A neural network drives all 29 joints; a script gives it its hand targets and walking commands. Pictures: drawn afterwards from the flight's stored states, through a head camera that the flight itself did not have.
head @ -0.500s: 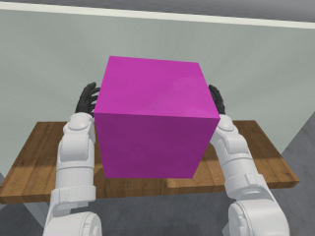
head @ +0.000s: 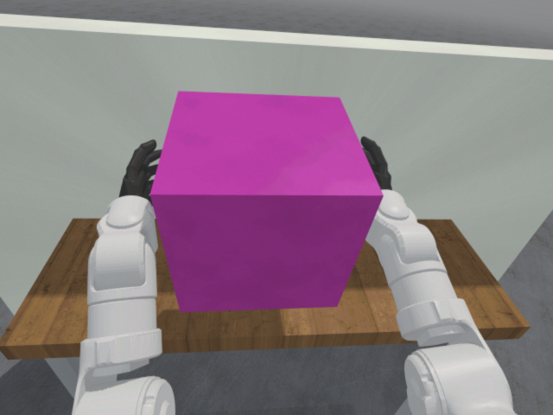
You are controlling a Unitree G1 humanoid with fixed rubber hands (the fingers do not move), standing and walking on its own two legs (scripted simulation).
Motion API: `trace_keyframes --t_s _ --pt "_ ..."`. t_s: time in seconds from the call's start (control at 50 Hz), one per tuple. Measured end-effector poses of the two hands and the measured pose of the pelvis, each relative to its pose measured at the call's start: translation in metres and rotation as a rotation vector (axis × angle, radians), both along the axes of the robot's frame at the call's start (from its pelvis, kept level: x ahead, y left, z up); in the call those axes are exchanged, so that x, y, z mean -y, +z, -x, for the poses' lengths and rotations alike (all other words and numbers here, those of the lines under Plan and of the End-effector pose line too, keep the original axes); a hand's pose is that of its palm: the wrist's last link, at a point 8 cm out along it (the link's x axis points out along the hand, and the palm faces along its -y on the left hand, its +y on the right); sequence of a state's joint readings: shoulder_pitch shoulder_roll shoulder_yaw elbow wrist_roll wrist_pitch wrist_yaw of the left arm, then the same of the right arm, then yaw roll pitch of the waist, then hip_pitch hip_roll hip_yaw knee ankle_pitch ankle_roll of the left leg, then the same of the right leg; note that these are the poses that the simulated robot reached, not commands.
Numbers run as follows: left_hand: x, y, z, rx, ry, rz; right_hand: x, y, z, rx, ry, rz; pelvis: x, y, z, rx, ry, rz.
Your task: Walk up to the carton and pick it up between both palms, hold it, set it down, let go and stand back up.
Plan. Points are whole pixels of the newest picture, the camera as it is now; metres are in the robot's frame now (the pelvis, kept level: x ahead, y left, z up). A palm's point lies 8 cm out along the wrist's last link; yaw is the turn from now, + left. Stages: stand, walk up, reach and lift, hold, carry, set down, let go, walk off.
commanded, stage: hold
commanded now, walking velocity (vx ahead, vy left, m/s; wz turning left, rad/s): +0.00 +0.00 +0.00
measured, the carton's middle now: (261, 203) +0.38 +0.00 +0.17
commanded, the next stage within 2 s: none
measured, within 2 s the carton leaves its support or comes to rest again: neither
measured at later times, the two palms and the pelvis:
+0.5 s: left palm (141, 195) +0.36 +0.16 +0.21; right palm (376, 190) +0.37 -0.16 +0.21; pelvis +0.00 +0.00 +0.00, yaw +0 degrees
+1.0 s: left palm (138, 194) +0.36 +0.17 +0.21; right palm (376, 188) +0.37 -0.16 +0.21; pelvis +0.00 +0.00 +0.00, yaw +0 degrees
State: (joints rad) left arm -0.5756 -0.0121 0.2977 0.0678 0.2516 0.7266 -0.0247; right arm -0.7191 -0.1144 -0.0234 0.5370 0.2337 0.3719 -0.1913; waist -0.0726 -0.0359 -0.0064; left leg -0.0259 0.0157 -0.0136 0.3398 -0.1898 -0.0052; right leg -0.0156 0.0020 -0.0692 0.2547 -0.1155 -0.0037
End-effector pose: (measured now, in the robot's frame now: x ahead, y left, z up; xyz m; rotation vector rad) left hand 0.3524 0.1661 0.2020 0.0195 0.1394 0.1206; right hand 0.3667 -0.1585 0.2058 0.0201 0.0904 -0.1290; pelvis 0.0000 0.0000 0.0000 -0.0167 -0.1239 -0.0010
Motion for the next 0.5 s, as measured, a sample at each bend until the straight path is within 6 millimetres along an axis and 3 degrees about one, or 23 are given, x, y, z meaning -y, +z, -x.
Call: trace_keyframes --t_s 0.18,0.5 --pt "-0.008 0.006 0.007 -0.017 0.021 0.013 -0.008 0.007 0.000 -0.016 0.016 -0.015 0.002 0.000 0.004 0.006 0.017 -0.002" --pt "0.003 0.003 -0.005 -0.033 -0.006 0.007 0.003 0.001 -0.003 -0.031 -0.008 -0.018 0.004 0.000 0.004 -0.007 0.005 -0.007"
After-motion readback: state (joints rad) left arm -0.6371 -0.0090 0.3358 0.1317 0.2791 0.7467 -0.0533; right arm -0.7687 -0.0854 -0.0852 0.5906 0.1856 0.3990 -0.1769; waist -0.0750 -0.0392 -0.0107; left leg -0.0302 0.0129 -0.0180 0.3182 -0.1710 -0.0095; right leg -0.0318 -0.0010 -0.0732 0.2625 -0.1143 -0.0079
